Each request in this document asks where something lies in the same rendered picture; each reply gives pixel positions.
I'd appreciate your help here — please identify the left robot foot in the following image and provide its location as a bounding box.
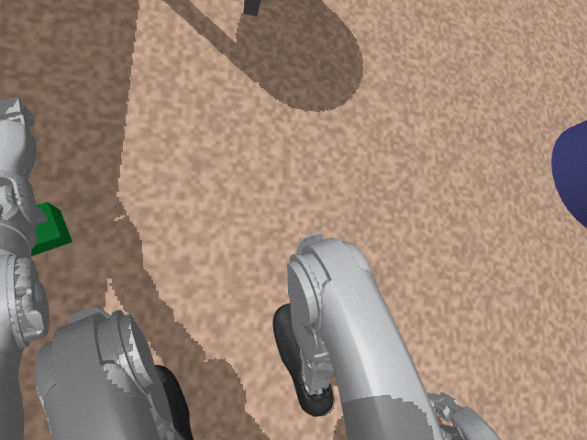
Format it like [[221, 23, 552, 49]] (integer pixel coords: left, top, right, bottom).
[[155, 365, 194, 440]]

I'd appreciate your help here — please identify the left robot hand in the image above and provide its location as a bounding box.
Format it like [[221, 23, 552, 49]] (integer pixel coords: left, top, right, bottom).
[[0, 97, 49, 225]]

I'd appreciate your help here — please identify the right robot foot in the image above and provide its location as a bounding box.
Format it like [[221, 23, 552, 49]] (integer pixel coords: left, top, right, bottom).
[[273, 303, 333, 416]]

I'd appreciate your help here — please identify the small box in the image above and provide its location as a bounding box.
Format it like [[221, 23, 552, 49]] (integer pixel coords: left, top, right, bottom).
[[31, 202, 72, 257]]

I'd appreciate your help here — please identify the left robot arm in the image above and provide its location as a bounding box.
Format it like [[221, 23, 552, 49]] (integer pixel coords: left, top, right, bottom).
[[0, 171, 50, 440]]

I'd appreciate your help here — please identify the right robot hand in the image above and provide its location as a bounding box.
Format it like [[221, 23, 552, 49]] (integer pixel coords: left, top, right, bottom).
[[427, 392, 501, 440]]

